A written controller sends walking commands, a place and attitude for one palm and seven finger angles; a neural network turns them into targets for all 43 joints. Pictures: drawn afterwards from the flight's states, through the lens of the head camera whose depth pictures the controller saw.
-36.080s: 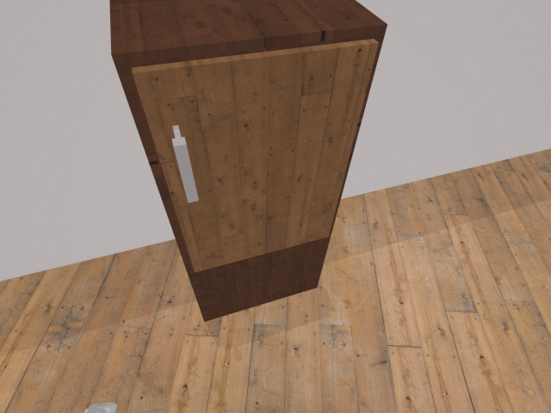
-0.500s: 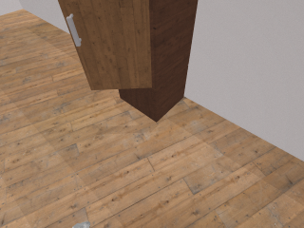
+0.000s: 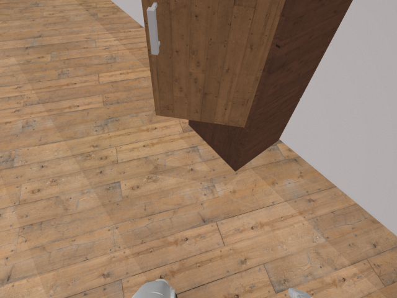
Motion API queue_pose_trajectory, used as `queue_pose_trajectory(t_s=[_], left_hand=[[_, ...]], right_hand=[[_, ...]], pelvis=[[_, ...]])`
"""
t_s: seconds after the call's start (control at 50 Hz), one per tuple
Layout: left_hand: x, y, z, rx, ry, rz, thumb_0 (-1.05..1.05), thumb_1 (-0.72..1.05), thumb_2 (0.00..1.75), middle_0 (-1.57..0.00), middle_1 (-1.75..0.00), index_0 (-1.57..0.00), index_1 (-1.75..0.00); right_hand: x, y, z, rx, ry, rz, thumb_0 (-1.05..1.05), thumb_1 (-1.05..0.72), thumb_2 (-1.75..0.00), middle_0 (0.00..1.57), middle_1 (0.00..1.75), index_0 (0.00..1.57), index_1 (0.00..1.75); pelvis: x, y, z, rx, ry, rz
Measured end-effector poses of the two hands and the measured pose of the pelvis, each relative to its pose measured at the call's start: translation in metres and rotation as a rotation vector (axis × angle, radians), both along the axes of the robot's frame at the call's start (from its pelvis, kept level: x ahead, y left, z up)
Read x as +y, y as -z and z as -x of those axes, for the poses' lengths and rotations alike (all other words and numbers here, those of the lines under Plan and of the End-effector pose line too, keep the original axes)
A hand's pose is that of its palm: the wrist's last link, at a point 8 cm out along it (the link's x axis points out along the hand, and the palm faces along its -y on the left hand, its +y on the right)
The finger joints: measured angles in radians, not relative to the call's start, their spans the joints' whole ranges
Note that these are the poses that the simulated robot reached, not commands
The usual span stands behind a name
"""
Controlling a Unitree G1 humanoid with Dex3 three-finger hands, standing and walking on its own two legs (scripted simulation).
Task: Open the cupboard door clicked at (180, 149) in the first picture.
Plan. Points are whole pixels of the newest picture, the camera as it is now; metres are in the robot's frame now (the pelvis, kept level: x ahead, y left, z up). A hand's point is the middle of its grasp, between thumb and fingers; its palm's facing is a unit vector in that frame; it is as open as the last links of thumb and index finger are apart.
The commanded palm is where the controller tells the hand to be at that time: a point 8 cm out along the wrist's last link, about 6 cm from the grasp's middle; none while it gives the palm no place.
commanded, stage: take the last steps up to it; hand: left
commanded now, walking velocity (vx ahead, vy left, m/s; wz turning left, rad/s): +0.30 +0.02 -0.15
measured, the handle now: (155, 29) +0.83 +0.23 +0.07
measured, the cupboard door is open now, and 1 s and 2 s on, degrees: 44 44 44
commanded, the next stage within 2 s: come to a stop and stand still in 0.44 s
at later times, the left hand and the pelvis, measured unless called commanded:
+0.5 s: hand (150, 210) +0.32 +0.16 -0.15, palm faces -0.14 -0.97 -0.18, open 7.4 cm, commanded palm none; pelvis +0.18 +0.00 +0.01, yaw -5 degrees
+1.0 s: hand (131, 213) +0.31 +0.21 -0.16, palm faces -0.05 -0.97 -0.23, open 7.3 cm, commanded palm none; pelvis +0.25 +0.02 +0.02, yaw -7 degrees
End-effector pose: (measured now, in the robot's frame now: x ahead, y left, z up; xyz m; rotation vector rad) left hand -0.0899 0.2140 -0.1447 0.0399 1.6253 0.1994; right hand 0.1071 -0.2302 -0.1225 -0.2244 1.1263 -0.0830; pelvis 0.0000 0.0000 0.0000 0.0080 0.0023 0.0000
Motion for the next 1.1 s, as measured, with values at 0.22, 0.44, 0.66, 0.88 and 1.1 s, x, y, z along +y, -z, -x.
queue_pose_trajectory(t_s=[0.22, 0.44, 0.66, 0.88, 1.1], left_hand=[[0.046, -0.031, -0.233, -0.401, 0.144, -0.051, 0.00, 0.92, 0.89, -0.20, -0.30, -0.19, -0.30], [0.012, -0.036, -0.385, -0.488, 0.300, -0.029, 0.00, 0.92, 0.90, -0.20, -0.30, -0.19, -0.30], [-0.009, -0.027, -0.412, -0.430, 0.226, -0.058, -0.03, 0.96, 0.89, -0.21, -0.30, -0.20, -0.30], [0.036, -0.007, -0.406, -0.300, 0.185, -0.069, -0.01, 0.93, 0.89, -0.20, -0.30, -0.20, -0.30], [0.034, -0.024, -0.394, -0.273, 0.233, -0.094, 0.00, 0.91, 0.89, -0.20, -0.30, -0.19, -0.30]], right_hand=[[0.024, -0.014, 0.010, 0.100, 0.146, -0.001, -0.01, -0.93, -0.90, 0.20, 0.29, 0.20, 0.30], [0.048, -0.001, 0.052, 0.409, 0.287, -0.090, 0.01, -0.91, -0.90, 0.20, 0.29, 0.20, 0.30], [0.015, 0.002, -0.048, 0.398, 0.287, -0.071, 0.01, -0.91, -0.90, 0.20, 0.29, 0.20, 0.30], [0.002, -0.004, -0.190, 0.103, 0.199, 0.033, 0.01, -0.92, -0.90, 0.20, 0.29, 0.19, 0.30], [-0.005, -0.007, -0.201, 0.033, 0.181, 0.002, 0.01, -0.90, -0.90, 0.20, 0.29, 0.20, 0.30]], pelvis=[[0.029, -0.025, -0.073, 0.000, 0.050, -0.018], [0.014, -0.019, -0.158, 0.012, 0.087, -0.018], [-0.009, -0.020, -0.221, 0.003, 0.092, 0.011], [0.017, -0.010, -0.254, -0.016, 0.114, 0.013], [0.006, -0.017, -0.233, 0.019, 0.136, 0.012]])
